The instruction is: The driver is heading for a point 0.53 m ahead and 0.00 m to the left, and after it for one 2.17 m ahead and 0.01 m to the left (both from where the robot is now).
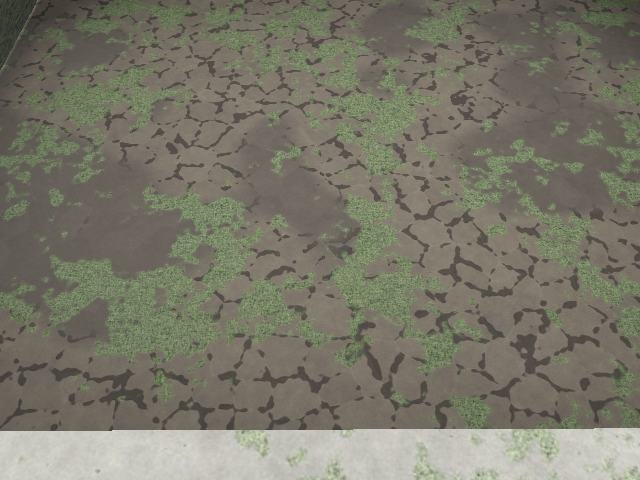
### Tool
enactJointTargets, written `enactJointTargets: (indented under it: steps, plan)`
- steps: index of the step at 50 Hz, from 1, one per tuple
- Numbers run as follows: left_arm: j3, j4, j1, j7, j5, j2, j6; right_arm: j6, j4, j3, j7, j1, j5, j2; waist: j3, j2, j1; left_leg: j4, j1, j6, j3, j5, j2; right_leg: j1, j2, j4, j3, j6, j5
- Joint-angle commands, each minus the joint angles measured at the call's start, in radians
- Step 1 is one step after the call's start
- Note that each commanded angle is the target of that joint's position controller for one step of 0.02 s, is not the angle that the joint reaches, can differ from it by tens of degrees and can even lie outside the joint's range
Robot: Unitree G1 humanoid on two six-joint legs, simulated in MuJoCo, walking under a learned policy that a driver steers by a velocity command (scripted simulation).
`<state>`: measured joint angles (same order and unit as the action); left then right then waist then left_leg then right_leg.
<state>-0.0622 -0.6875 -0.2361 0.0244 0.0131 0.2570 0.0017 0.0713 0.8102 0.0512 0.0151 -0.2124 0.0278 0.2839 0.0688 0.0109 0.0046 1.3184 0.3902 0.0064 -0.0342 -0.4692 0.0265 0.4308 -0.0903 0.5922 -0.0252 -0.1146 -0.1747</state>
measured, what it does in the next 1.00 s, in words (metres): walks ahead: left foot, then right foot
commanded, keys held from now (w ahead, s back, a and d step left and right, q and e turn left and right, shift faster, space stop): w+e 0.22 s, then w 0.18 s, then no key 0.60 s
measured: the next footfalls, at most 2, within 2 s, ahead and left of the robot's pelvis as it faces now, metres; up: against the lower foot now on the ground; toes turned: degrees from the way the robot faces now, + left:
left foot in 0.38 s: +0.34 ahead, +0.11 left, +0.00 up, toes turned -12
right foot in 0.74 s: +0.33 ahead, -0.10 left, +0.00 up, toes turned -9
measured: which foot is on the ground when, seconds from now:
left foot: up 0.00-0.36, down 0.38-1.00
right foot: down 0.00-0.38, up 0.40-0.72, down 0.74-1.00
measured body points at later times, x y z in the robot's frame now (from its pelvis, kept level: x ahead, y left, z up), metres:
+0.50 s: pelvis +0.22 +0.05 +0.00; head +0.22 +0.07 +0.45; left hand +0.36 +0.31 -0.12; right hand +0.27 -0.22 -0.10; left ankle +0.30 +0.12 -0.72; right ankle +0.13 -0.07 -0.65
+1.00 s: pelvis +0.29 +0.02 +0.03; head +0.29 +0.02 +0.48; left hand +0.46 +0.21 -0.10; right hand +0.37 -0.22 -0.09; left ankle +0.30 +0.12 -0.72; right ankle +0.28 -0.10 -0.72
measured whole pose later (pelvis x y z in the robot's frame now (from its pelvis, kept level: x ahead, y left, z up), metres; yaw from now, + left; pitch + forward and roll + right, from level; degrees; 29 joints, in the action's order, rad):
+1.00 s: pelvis +0.29 +0.02 +0.03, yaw -13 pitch -1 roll +1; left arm 0.06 -0.83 -0.18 -0.02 -0.02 0.18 -0.04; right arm -0.06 0.76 -0.05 0.00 -0.18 -0.03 0.19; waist -0.01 -0.01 -0.01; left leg 0.31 0.11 0.04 0.02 -0.18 -0.05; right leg 0.18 -0.03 0.35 0.11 0.00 -0.15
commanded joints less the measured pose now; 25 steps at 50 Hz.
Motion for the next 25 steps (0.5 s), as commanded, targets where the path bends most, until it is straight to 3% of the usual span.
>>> enactJointTargets:
  steps: [1,3,7,8,9,10,13,15,17,18,19,20,21,22,23,24,25]
  plan:
    - [-0.023,0.084,-0.043,-0.018,-0.028,0.095,0.018,0.007,-0.086,0.033,0.009,-0.007,-0.013,0.119,-0.097,-0.036,-0.024,-0.055,0.266,0.001,-0.072,0.131,0.068,-0.259,0.246,-0.323,0.450,-0.189,-0.043]
    - [-0.031,0.091,-0.064,-0.032,-0.026,0.107,0.026,-0.007,-0.085,0.028,0.010,-0.026,-0.025,0.096,-0.103,-0.044,-0.035,-0.129,0.242,-0.021,-0.056,0.174,0.066,-0.206,0.218,-0.321,0.409,-0.198,0.043]
    - [-0.037,0.051,-0.179,-0.064,-0.005,0.118,0.013,-0.019,-0.139,0.007,0.020,0.084,-0.049,0.045,-0.083,-0.048,0.002,-0.378,0.293,-0.051,-0.045,0.370,0.058,-0.189,0.179,-0.239,0.371,-0.171,0.138]
    - [-0.043,0.043,-0.202,-0.052,-0.012,0.168,0.013,-0.065,-0.136,-0.005,0.011,0.067,-0.104,0.037,-0.126,-0.106,0.007,-0.387,0.254,-0.059,0.038,0.369,0.043,-0.199,0.160,-0.232,0.321,-0.151,0.223]
    - [-0.037,0.049,-0.207,-0.045,-0.012,0.142,0.012,-0.084,-0.150,-0.006,0.011,0.098,-0.100,0.035,-0.113,-0.116,0.023,-0.408,0.242,-0.059,0.039,0.392,0.043,-0.177,0.148,-0.215,0.327,-0.141,0.237]
    - [-0.027,0.053,-0.211,-0.042,-0.014,0.113,0.013,-0.093,-0.165,-0.006,0.013,0.128,-0.085,0.040,-0.106,-0.113,0.035,-0.431,0.239,-0.058,0.036,0.404,0.033,-0.164,0.149,-0.205,0.346,-0.133,0.215]
    - [-0.029,0.062,-0.214,-0.046,-0.033,0.117,-0.001,-0.073,-0.177,-0.010,0.005,0.156,-0.062,0.043,-0.090,-0.128,0.054,-0.541,0.188,-0.043,0.027,0.382,0.015,-0.158,0.163,-0.195,0.387,-0.125,0.123]
    - [-0.030,0.070,-0.205,-0.052,-0.033,0.141,-0.018,-0.051,-0.194,-0.014,-0.008,0.182,-0.055,0.043,-0.077,-0.126,0.064,-0.552,0.125,-0.027,0.041,0.312,-0.017,-0.147,0.175,-0.187,0.422,-0.118,0.171]
    - [-0.031,0.078,-0.188,-0.059,-0.029,0.151,-0.032,-0.033,-0.175,-0.011,-0.019,0.069,-0.046,0.047,-0.075,-0.131,0.022,-0.624,0.038,0.011,0.035,0.229,-0.026,-0.173,0.194,-0.130,0.448,-0.091,0.198]
    - [-0.031,0.073,-0.159,-0.068,-0.019,0.151,-0.030,-0.024,-0.151,-0.006,-0.017,-0.021,-0.052,0.044,-0.066,-0.120,-0.030,-0.745,-0.071,0.024,0.016,0.240,-0.028,-0.147,0.177,-0.068,0.440,-0.059,0.176]
    - [-0.023,0.084,-0.135,-0.068,-0.007,0.120,-0.025,-0.011,-0.126,0.004,-0.014,-0.143,-0.067,0.074,-0.117,-0.026,-0.088,-0.823,-0.242,0.051,-0.105,0.258,0.042,-0.070,0.112,0.133,0.385,-0.009,0.119]
    - [-0.011,0.105,-0.166,-0.062,0.011,0.058,-0.027,-0.016,-0.120,0.017,-0.011,-0.248,-0.068,0.163,-0.210,0.197,-0.088,-0.915,-0.407,0.096,-0.407,0.181,0.242,0.051,-0.024,0.461,0.226,0.034,-0.204]
    - [-0.036,0.079,-0.257,-0.069,0.016,0.136,-0.029,-0.042,-0.079,0.045,-0.021,-0.294,-0.030,0.223,-0.181,0.348,-0.057,-1.022,-0.451,0.148,-0.737,0.159,0.346,0.273,-0.103,0.564,0.188,0.057,-0.448]
    - [-0.041,0.050,-0.215,-0.075,-0.012,0.162,-0.023,-0.053,-0.103,0.025,-0.021,-0.229,-0.001,0.149,-0.075,0.195,-0.048,-1.007,-0.373,0.149,-0.684,0.179,0.339,0.335,-0.069,0.651,0.252,0.067,-0.378]
    - [-0.036,0.031,-0.172,-0.069,-0.014,0.141,-0.022,-0.054,-0.115,0.008,-0.020,-0.183,-0.016,0.087,-0.057,0.114,-0.035,-0.993,-0.284,0.160,-0.550,0.242,0.304,0.286,-0.048,0.671,0.239,0.081,-0.339]
    - [-0.026,0.008,-0.167,-0.065,-0.010,0.106,-0.032,-0.054,-0.132,-0.017,-0.020,-0.120,-0.032,0.016,-0.063,0.074,-0.002,-0.993,-0.208,0.129,-0.428,0.313,0.253,0.205,-0.019,0.606,0.231,0.106,-0.303]
    - [-0.019,0.007,-0.153,-0.063,-0.010,0.082,-0.048,-0.048,-0.139,-0.031,-0.018,-0.075,-0.038,-0.006,-0.063,0.105,0.023,-1.006,-0.142,0.121,-0.335,0.406,0.211,0.129,0.011,0.526,0.212,0.130,-0.284]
